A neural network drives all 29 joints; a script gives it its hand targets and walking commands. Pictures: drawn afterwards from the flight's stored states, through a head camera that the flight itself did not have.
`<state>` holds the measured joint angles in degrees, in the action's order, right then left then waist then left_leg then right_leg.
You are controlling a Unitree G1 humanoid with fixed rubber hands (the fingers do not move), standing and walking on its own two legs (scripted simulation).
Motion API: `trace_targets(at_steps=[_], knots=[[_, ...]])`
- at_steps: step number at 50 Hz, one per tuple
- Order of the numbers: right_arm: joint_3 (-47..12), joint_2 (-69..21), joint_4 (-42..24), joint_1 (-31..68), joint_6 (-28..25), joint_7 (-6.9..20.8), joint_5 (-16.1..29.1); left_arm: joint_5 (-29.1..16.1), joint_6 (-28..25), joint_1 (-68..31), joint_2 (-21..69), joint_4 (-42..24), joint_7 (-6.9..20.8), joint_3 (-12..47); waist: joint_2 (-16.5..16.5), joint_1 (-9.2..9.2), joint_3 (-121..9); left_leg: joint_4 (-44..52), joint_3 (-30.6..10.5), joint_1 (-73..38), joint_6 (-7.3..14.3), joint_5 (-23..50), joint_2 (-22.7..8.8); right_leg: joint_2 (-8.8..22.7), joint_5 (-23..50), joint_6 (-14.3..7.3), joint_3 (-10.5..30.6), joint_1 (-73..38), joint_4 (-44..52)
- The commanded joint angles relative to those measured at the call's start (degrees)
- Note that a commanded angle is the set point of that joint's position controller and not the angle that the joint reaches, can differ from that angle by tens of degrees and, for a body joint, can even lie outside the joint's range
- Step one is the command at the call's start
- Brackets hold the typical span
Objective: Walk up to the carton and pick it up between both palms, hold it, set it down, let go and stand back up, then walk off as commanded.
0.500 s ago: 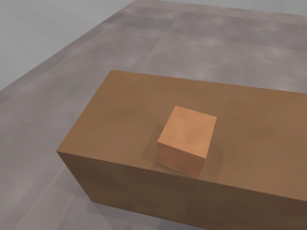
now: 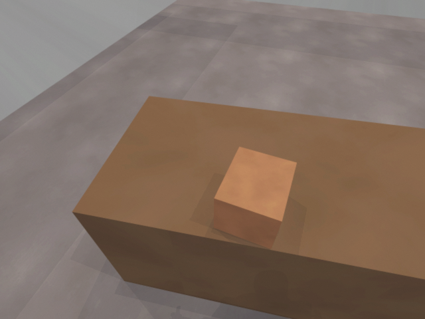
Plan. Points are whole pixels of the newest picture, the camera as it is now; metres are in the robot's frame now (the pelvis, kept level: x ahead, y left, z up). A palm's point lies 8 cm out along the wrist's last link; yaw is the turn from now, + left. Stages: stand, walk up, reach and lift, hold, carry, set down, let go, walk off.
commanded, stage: walk off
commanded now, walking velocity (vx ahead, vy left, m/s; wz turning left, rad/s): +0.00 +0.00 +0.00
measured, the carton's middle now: (254, 195) +0.46 -0.10 -0.10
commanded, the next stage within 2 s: none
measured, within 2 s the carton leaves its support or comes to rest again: neither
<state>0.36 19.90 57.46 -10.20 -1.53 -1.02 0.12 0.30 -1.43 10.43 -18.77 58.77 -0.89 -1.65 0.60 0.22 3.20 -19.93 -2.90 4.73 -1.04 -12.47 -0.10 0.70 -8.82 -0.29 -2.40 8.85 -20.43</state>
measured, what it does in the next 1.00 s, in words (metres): walks backwards: right foot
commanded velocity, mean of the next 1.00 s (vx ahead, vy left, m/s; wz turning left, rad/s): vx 0.00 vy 0.00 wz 0.00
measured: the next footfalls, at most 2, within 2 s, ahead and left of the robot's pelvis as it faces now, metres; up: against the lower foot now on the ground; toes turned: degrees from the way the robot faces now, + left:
right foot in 0.62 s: -0.11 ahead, -0.15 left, +0.00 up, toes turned -2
left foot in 1.30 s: -0.25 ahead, +0.10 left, +0.00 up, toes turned -7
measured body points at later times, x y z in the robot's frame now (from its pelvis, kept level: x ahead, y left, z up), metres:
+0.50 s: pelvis -0.07 -0.01 -0.02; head -0.01 -0.02 +0.42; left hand +0.05 +0.31 -0.13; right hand +0.04 -0.34 -0.13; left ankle -0.01 +0.13 -0.75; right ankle -0.12 -0.12 -0.68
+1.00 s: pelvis -0.19 -0.08 -0.01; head -0.11 -0.13 +0.43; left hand +0.00 +0.20 -0.09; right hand -0.12 -0.41 -0.16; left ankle -0.21 +0.11 -0.65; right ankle -0.15 -0.15 -0.75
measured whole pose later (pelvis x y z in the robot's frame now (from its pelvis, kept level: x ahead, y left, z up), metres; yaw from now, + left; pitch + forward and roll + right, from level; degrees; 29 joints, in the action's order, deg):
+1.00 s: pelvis -0.19 -0.08 -0.01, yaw -7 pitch -2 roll +4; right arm 4.2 25.2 45.3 -9.5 5.0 -2.7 -1.0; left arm 2.0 1.6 7.5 -17.1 37.3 -3.1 -2.9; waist 2.9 0.7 12.7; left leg -66.8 -10.7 23.7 -3.3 -28.4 6.9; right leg -3.1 -13.3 -4.2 4.5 17.5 -32.9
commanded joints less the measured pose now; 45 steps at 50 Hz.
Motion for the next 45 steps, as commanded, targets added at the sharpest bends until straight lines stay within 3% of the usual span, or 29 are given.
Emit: trace_targets(at_steps=[1,2,4,5,6,11,12,14,15,16,17,18,20,22,26,27,28,29,30,31,32,33,34,37,38,39,40,41,45], knots=[[2.48,10.27,-3.14,2.16,-0.36,-0.12,-0.61,0.2,-0.51,0.68,-11.51,-2.55,-0.63,-2.07,-1.58,0.79,-0.89,4.96,-4.01,4.98,1.54,4.53,-6.79,6.64,3.53,-0.85,6.73,-3.44,3.0],[2.12,10.6,-3.6,2.25,-0.53,-0.4,-0.63,0.33,-0.56,-0.44,-11.3,-2.88,-0.64,-1.88,1.66,0.72,-1.21,4.6,-3.96,5.55,1.69,5.27,-6.33,7.04,4.79,-1.07,7.66,-4.27,3.14],[2.41,11.65,-3.05,2.13,-0.77,-0.59,-0.16,-0.04,-0.63,0.2,-11.58,-3.35,-0.12,-2.03,-0.23,1.05,-2.54,4.56,-3.84,5.71,1.95,5.55,-6.5,7.43,7.15,-0.56,7.27,-6.06,3.6],[4.01,13.47,-4.86,4.12,0.88,-0.94,0.0,-0.71,0.05,2.14,-14.6,-4.73,-0.88,-3.54,-2.45,0.94,0.38,-5.24,-0.77,6.65,3.32,17.46,-6.12,6.79,25.69,-2.83,8.87,1.35,-4.06],[3.5,13.46,-4.49,4.11,1.72,-1.15,0.34,-1.28,0.59,1.99,-15.28,-4.84,-0.92,-3.37,-2.93,0.26,-0.26,-8.51,-0.81,5.02,3.92,20.09,-5.86,6.88,29.14,-3.69,8.47,3.21,-5.72],[4.0,12.63,-5.81,-1.1,3.42,-1.4,0.06,-0.15,2.26,1.89,-14.16,-8.73,-0.88,-4.29,-2.61,-0.29,-8.87,-13.2,0.59,4.18,4.71,12.33,-4.9,7.82,26.56,-6.8,9.81,2.39,-8.44],[3.96,12.47,-6.65,0.02,3.7,-1.3,0.02,0.09,2.36,1.93,-14.04,-9.69,-0.64,-4.34,-4.87,-0.09,-9.38,-13.43,1.02,4.1,4.93,10.75,-4.7,6.85,23.29,-6.26,10.12,4.13,-8.65],[4.39,14.02,-7.54,0.22,4.18,-0.81,-0.14,-0.02,3.4,0.83,-13.9,-10.62,-0.74,-4.36,0.17,-0.39,-9.05,-9.35,-1.5,5.46,6.59,7.09,-7.06,4.23,13.94,-4.65,8.41,5.92,-12.95],[4.89,15.95,-8.23,1.45,4.3,-0.77,-0.65,0.05,3.81,0.92,-12.41,-11.33,-0.76,-4.06,3.77,-0.59,-7.14,-4.97,-4.51,8.56,9.47,12.84,-11.99,-0.29,10.54,-2.87,4.39,5.02,-20.21],[5.68,17.79,-10.01,3.33,4.05,-0.68,-0.83,0.4,4.41,0.43,-11.58,-12.3,-0.82,-4.16,9.64,-0.93,-6.79,-0.84,-9.84,10.1,14.08,17.53,-17.53,-3.89,-5.07,-1.4,2.89,6.58,-29.74],[6.03,18.28,-12.31,4.73,3.46,-0.98,-1.39,0.96,4.89,1.28,-10.93,-13.47,-0.89,-4.58,10.83,-1.08,-6.69,0.51,-15.94,11.79,19.09,22.79,-23.34,-5.35,-22.14,-0.83,5.58,8.55,-39.13],[6.75,18.18,-13.17,3.72,3.51,-1.16,-1.42,1.42,5.41,0.75,-12.31,-13.17,-0.73,-5.4,8.33,-1.95,-4.66,1.43,-16.89,14.56,20.64,21.09,-24.66,-5.16,-24.09,-0.64,9.23,10.85,-46.81],[6.5,17.11,-17.17,9.42,3.51,-1.6,-2.07,0.54,4.81,2.62,-14.19,-14.24,-0.65,-5.74,8.84,0.26,-2.85,1.53,-11.83,15.31,18.7,15.25,-22.32,-5.66,-23.24,-0.35,14.03,12.82,-52.66],[6.09,15.39,-18.2,9.38,4.24,-2.1,-2.15,0.61,4.87,3.59,-13.31,-14.11,-0.48,-5.49,9.5,0.13,-1.74,-2.0,-7.11,8.44,16.41,19.66,-18.56,-4.96,-21.14,0.47,12.22,17.6,-48.15],[5.95,15.36,-18.67,2.2,4.69,-2.85,-1.69,0.54,3.91,2.4,-10.69,-15.82,0.05,-4.65,8.37,-1.91,-7.39,-8.08,-8.98,-1.88,13.18,22.26,-17.25,-1.89,-22.21,-0.19,9.11,15.29,-23.45],[6.03,15.75,-18.8,1.64,4.91,-2.6,-1.68,0.36,3.55,4.47,-10.85,-16.11,0.17,-4.57,8.4,-1.39,-7.8,-10.78,-7.43,-3.54,11.34,22.23,-16.55,-1.04,-19.7,-0.39,7.88,13.1,-14.17],[5.64,15.62,-17.61,0.1,5.28,-2.1,-1.33,0.65,2.85,6.44,-12.19,-14.91,0.1,-4.54,6.42,-1.25,-7.62,-15.7,-3.93,-0.61,9.0,18.83,-13.91,-0.72,-9.69,-0.47,8.23,8.13,-4.1],[5.15,14.27,-17.63,-1.35,5.52,-1.97,-0.99,0.95,2.78,4.53,-14.22,-15.89,0.04,-4.83,-0.6,-1.72,-7.22,-21.5,-1.31,5.01,5.59,12.2,-9.01,1.14,3.41,-1.32,15.89,3.53,-0.36],[5.4,12.81,-18.59,0.96,5.63,-1.6,-0.56,1.62,2.87,4.05,-18.31,-17.09,-0.4,-6.0,-10.09,-0.79,-4.66,-30.07,1.84,20.21,1.54,-12.51,-1.92,10.93,20.79,-4.5,31.97,-1.56,-0.76],[5.07,12.01,-17.78,1.53,5.69,-2.36,-0.46,1.51,2.82,3.61,-21.18,-18.99,-0.43,-6.24,-13.63,-0.01,-3.71,-41.18,0.95,23.89,-0.42,-25.23,1.88,18.26,30.13,-9.64,33.53,0.92,-1.06],[5.85,13.11,-18.84,4.85,5.81,-2.89,-0.39,1.84,2.27,4.17,-19.9,-20.11,-0.45,-5.65,-13.61,3.37,-6.03,-46.89,-5.63,21.88,-0.02,-26.39,2.21,19.17,27.19,-13.04,37.22,5.03,-0.27],[5.74,13.31,-19.54,6.26,5.68,-2.81,-0.48,1.77,2.1,3.44,-18.61,-21.21,-0.98,-5.94,-11.05,3.22,-2.13,-49.4,-8.01,24.65,0.34,-24.73,1.67,17.61,25.36,-11.74,36.24,5.88,-0.73],[5.33,12.9,-18.67,5.8,5.6,-2.39,-0.42,1.57,2.52,0.68,-16.7,-22.49,-1.55,-5.73,-9.69,2.76,2.77,-51.11,-8.13,25.37,0.44,-21.43,1.81,14.13,24.17,-10.36,28.96,6.33,-1.33],[5.19,13.5,-15.56,0.68,5.38,-2.55,-0.28,2.0,3.21,-1.18,-12.53,-22.44,-2.33,-5.21,-12.54,2.2,-0.37,-52.47,-8.8,30.14,-0.77,-18.33,5.71,10.11,36.41,-8.87,20.92,-6.16,-6.84],[5.05,13.05,-16.01,1.29,5.31,-2.42,-0.99,2.08,3.14,0.34,-11.96,-22.52,-2.49,-5.35,-10.38,2.42,-1.26,-53.56,-8.25,29.38,-0.77,-18.73,6.95,9.27,38.98,-9.11,20.88,-7.32,-7.76],[5.93,13.9,-16.67,1.61,5.27,-2.32,-1.12,2.02,3.16,1.73,-11.38,-23.71,-2.68,-5.15,-10.42,3.43,-2.15,-53.38,-9.55,30.79,-1.43,-17.42,6.87,9.65,38.52,-7.93,22.51,-9.79,-8.2],[5.85,13.37,-15.36,-0.52,5.32,-2.23,-0.88,2.29,2.84,0.65,-11.43,-23.67,-2.68,-5.32,-10.52,2.41,-4.71,-52.59,-10.1,29.71,-1.7,-16.02,7.34,9.5,35.97,-7.72,22.81,-11.38,-8.38],[6.0,13.45,-15.79,0.97,5.32,-2.12,-0.52,2.0,2.85,1.3,-11.23,-23.94,-2.83,-5.28,-10.37,3.63,-5.65,-52.45,-9.91,28.43,-2.35,-16.34,6.67,9.91,34.61,-9.01,21.86,-10.92,-7.49],[5.84,12.83,-16.8,0.2,5.69,-2.17,-1.45,1.75,2.57,3.8,-11.48,-24.05,-2.79,-5.58,-9.5,4.16,-4.73,-48.96,-9.32,28.67,-2.22,-15.95,6.28,11.87,31.38,-8.2,24.21,-12.65,-7.33]])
